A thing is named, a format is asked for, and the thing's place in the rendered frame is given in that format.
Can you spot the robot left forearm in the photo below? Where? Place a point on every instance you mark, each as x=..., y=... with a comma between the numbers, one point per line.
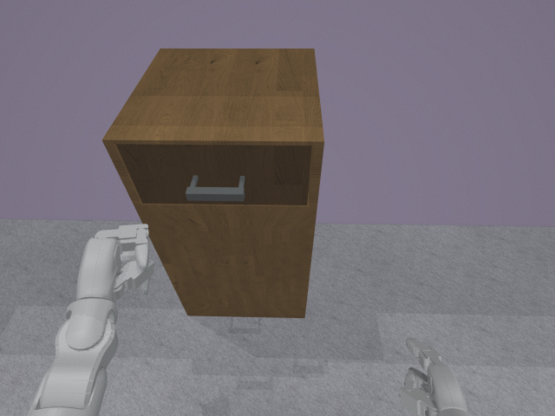
x=84, y=345

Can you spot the robot left hand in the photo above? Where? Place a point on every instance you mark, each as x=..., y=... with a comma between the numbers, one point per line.
x=101, y=262

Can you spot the drawer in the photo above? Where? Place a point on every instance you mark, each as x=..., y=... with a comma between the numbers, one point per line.
x=274, y=175

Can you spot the robot right hand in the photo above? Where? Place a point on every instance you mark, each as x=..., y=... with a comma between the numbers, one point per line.
x=438, y=391

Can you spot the handle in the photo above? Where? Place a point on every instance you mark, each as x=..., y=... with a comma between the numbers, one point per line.
x=194, y=193

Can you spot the cabinet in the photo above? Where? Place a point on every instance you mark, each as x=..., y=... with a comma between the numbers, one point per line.
x=229, y=260

